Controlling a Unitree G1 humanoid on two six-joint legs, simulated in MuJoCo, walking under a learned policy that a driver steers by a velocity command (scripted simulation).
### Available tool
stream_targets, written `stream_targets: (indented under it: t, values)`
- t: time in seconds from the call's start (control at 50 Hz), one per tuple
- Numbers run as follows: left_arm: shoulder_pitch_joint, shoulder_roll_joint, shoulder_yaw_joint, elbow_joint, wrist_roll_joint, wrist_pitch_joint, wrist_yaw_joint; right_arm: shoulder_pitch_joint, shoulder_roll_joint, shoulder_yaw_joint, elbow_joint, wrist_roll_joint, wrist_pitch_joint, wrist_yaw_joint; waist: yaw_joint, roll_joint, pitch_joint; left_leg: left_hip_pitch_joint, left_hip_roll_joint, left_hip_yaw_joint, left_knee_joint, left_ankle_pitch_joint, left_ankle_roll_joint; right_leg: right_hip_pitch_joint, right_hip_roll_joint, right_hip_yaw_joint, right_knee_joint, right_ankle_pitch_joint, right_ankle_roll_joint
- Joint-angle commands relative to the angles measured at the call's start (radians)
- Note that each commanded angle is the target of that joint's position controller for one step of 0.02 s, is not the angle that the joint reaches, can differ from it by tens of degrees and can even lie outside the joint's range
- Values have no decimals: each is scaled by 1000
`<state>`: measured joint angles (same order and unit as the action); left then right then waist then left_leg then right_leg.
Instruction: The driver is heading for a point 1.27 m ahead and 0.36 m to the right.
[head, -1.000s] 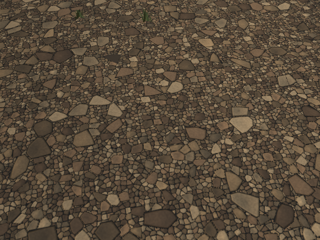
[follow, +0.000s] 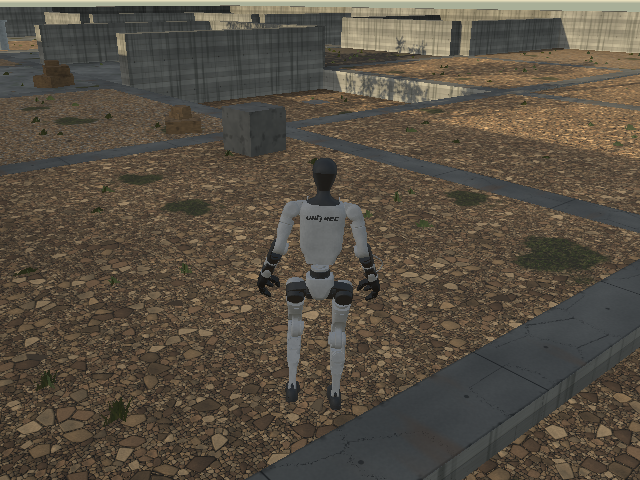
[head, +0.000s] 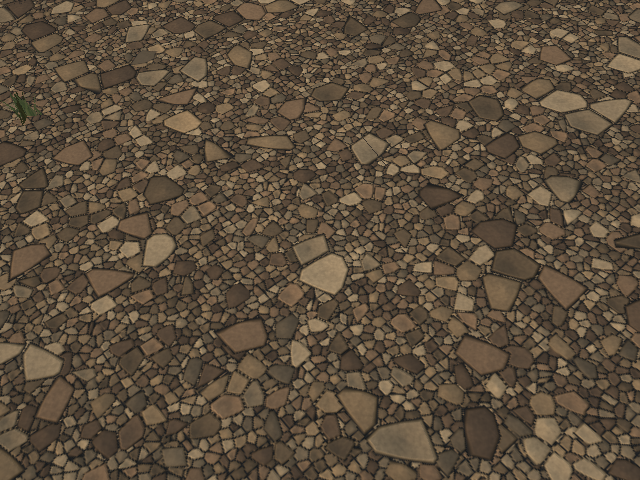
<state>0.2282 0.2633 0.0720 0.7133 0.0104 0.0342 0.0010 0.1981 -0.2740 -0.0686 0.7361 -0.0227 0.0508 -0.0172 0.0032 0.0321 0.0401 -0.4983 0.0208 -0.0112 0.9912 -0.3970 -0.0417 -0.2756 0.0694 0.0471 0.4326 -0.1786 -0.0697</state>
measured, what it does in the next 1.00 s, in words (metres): steps on the spot, turning right: left foot, then right foot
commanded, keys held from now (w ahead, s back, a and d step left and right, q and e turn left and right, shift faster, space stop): e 0.64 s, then no key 0.06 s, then w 0.30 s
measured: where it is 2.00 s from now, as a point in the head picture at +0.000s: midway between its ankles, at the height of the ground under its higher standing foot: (455, 462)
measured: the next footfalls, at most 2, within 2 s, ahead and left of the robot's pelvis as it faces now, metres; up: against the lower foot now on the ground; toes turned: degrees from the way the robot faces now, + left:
left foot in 0.20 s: +0.06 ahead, +0.12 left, +0.00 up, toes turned -10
right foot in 0.64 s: -0.05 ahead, -0.07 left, +0.00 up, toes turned -24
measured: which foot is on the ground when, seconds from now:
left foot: up 0.00-0.18, down 0.20-0.62, up 0.64-1.00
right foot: down 0.00-0.20, up 0.22-0.62, down 0.64-1.00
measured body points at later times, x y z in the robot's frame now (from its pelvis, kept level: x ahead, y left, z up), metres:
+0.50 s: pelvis -0.02 +0.04 +0.00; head +0.02 +0.05 +0.45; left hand +0.18 +0.26 -0.12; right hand +0.03 -0.26 -0.09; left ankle +0.02 +0.13 -0.74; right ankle -0.08 -0.07 -0.68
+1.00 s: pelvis +0.00 -0.01 +0.01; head -0.01 -0.02 +0.46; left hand +0.17 +0.20 -0.11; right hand -0.04 -0.30 -0.11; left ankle +0.10 +0.09 -0.70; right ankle -0.08 -0.06 -0.74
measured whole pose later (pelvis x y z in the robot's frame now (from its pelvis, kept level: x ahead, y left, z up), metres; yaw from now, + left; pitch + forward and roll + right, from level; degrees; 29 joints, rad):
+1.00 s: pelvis +0.00 -0.01 +0.01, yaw -29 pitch +1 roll +0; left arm 0.36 0.25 0.03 0.77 0.02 -0.03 -0.02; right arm 0.25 -0.30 -0.07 0.77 -0.03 0.03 0.05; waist 0.02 0.02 -0.02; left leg -0.46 0.05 0.02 0.78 -0.25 -0.01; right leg -0.05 0.08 0.07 0.25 -0.20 -0.08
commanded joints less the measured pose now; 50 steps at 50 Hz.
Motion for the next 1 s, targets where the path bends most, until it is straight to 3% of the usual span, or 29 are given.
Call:
stream_targets:
  t: [0.02,0.12,0.18,0.2,0.22,0.24,0.26,0.28,0.3,0.34,0.44,0.54,0.58,0.6,0.62,0.64,0.66,0.68,0.7,0.72,0.76,0.8,0.84,1.0]
  values:
    - [35,159,43,-58,7,-8,-1,-9,-56,-8,-77,2,-7,-4,21,-152,-92,-49,-8,-15,-84,-6,2,144,-247,285,-105,233,-186]
    - [8,183,53,-73,16,3,-17,-8,-61,-2,-106,15,-22,-12,23,-166,-97,92,-52,-11,-250,-31,26,71,-228,370,-66,230,-167]
    - [-58,176,53,-86,0,7,-21,89,-53,2,-94,17,-39,-23,-40,-155,-105,291,-74,0,-538,96,49,-8,-171,397,-8,205,-90]
    - [-59,142,44,-96,-10,5,-17,119,-96,-8,-91,7,-47,-31,-47,-90,-106,389,19,-81,-664,108,70,-94,-115,364,52,59,-31]
    - [-27,59,25,-116,-18,2,-13,104,-199,-25,-110,-9,-48,-35,-21,151,-106,469,291,-351,-768,67,145,-255,28,185,263,-236,36]
    - [-22,124,41,-112,18,7,-8,54,-238,-38,-121,-11,-41,-25,-18,227,-57,327,405,-462,-779,198,256,-301,91,39,471,-417,54]
    - [-18,163,55,-102,32,10,-13,36,-174,-22,-135,-10,-42,-19,1,140,-39,269,383,-412,-760,290,289,-264,38,70,611,-389,56]
    - [2,160,58,-78,27,14,-20,-18,-119,-5,-140,-1,-45,-16,32,80,-18,245,315,-302,-740,330,267,-247,23,69,679,-323,63]
    - [33,153,59,-59,21,20,-28,-66,-102,0,-150,0,-44,-16,55,77,-18,255,250,-203,-724,367,234,-243,18,50,726,-266,75]
    - [48,138,53,-46,12,27,-43,-64,-100,-1,-154,-2,-47,-24,39,115,-43,330,201,-102,-691,497,223,-273,12,14,753,-230,105]
    - [-54,104,32,-87,4,43,-52,53,-127,-17,-119,-1,-48,-25,-35,123,-71,471,252,-59,-651,550,248,-286,-23,-23,589,-259,131]
    - [-77,92,17,-118,-9,42,-56,37,-167,-32,-112,-10,-42,-2,-42,173,-86,395,272,8,-605,560,234,-91,-37,-105,336,-312,93]
    - [-53,92,16,-118,-12,34,-53,32,-181,-36,-105,-3,-38,5,-24,166,-95,378,278,27,-556,566,212,-21,-29,-129,208,-254,70]
    - [-16,86,14,-108,-5,25,-48,18,-182,-37,-104,8,-34,7,7,139,-100,337,265,62,-499,528,177,57,-18,-140,75,-155,54]
    - [11,104,16,-97,9,13,-37,43,-173,-36,-91,11,-31,10,23,70,-103,260,244,104,-416,424,115,153,-23,-88,-58,-40,41]
    - [38,199,35,-102,24,-3,-25,75,-119,-25,-107,3,-23,16,17,-183,-96,47,152,190,-169,87,38,274,-242,238,-175,33,-5]
    - [73,326,67,-110,10,-5,-25,-9,-73,-2,-184,0,-8,7,43,-350,-57,-126,-5,129,-31,-254,5,201,-460,504,-144,376,-172]
    - [103,259,56,-101,3,-6,-24,-44,-113,-10,-167,-1,4,-1,77,-199,-71,-116,29,25,81,-232,5,205,-436,419,-119,423,-220]
    - [48,200,32,-99,1,-5,-19,-33,-106,-10,-148,13,7,5,37,-170,-44,-99,35,2,104,-156,13,166,-374,328,-118,390,-204]
    - [-5,164,19,-98,5,-2,-16,-5,-116,-13,-125,16,0,14,5,-154,-39,-78,50,-8,63,-65,18,155,-298,267,-157,187,-157]
    - [-13,131,5,-88,3,-8,-9,34,-144,-23,-87,-15,-6,35,5,-197,-49,-76,40,22,56,44,17,185,-224,243,-221,-96,-128]
    - [30,129,1,-66,4,-20,-14,22,-133,-21,-75,-15,-8,54,16,-168,-28,-107,34,28,21,92,16,213,-229,274,-277,-244,-127]
    - [75,138,2,-39,6,-38,-15,-1,-116,-18,-67,-14,-16,62,25,-145,5,-139,33,25,-43,122,16,243,-244,290,-307,-266,-133]
    - [170,158,6,30,10,-82,-11,-94,-87,-5,-67,-9,-56,63,61,-131,50,-120,32,32,-276,153,34,236,-280,287,-325,-267,-172]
